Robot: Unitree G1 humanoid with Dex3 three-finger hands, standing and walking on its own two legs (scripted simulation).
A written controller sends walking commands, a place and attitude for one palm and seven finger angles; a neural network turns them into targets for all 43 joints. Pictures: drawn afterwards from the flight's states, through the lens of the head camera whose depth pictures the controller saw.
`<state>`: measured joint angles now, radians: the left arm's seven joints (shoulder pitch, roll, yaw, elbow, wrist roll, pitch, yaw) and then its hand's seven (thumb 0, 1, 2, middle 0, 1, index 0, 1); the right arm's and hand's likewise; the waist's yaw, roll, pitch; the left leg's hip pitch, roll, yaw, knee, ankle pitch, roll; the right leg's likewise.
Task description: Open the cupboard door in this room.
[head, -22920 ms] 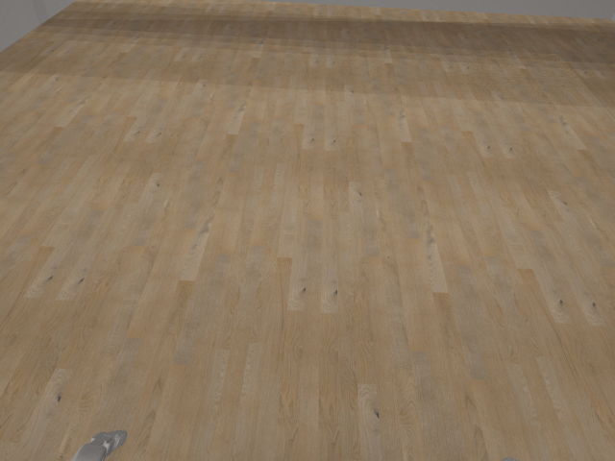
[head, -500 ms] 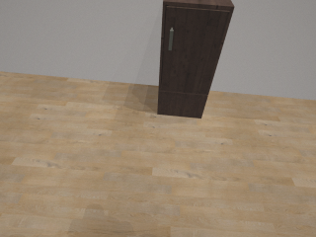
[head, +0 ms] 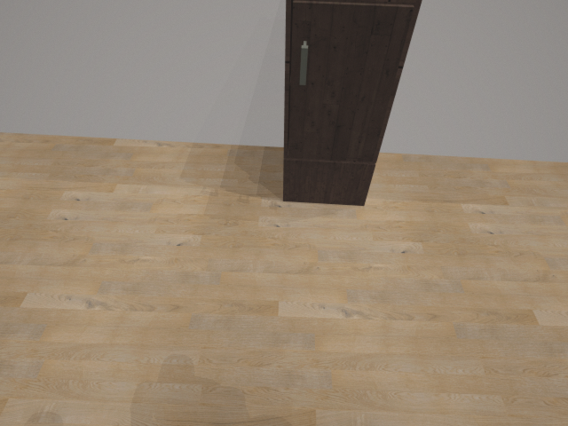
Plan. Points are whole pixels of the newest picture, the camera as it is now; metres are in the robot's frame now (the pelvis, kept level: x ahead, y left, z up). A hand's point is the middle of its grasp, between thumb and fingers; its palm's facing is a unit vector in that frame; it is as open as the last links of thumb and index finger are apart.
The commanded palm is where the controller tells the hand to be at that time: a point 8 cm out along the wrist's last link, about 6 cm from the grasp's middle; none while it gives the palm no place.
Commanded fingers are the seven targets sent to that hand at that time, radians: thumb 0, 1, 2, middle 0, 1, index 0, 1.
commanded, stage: stand and wait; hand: left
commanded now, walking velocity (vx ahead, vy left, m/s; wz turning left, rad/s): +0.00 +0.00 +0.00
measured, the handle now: (303, 63) +1.17 +0.01 -0.05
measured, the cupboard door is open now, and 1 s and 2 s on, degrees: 0 0 0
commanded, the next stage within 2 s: look at it before walking up in 0.32 s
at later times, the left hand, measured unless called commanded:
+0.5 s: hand out of the picture +0.00 +0.16 -0.18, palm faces +0.04 -0.98 -0.17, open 7.3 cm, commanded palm none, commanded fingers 0.00 0.90 0.90 -0.20 -0.30 -0.20 -0.30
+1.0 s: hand out of the picture +0.00 +0.17 -0.18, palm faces +0.03 -0.98 -0.19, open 7.3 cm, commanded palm none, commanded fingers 0.00 0.90 0.90 -0.20 -0.30 -0.20 -0.30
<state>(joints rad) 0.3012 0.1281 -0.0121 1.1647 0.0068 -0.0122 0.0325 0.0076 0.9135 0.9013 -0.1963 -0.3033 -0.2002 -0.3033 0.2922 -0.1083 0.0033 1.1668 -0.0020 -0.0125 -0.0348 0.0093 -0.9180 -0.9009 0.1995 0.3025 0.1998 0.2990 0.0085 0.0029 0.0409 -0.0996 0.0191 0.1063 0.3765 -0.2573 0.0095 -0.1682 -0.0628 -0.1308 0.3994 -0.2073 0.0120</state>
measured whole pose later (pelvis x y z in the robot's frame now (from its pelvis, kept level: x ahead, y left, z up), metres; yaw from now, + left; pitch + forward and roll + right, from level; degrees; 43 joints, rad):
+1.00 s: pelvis +0.01 -0.01 +0.00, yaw +0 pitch -2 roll +0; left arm 0.27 0.16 0.00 1.14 0.01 -0.02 0.03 0.01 0.91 0.90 -0.20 -0.30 -0.20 -0.30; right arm 0.27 -0.14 -0.01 1.16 0.00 -0.02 -0.04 0.01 -0.91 -0.90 0.20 0.30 0.20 0.30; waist 0.00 0.00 0.05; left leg -0.08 0.03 0.10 0.38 -0.27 0.00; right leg -0.14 -0.05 -0.14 0.40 -0.22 0.00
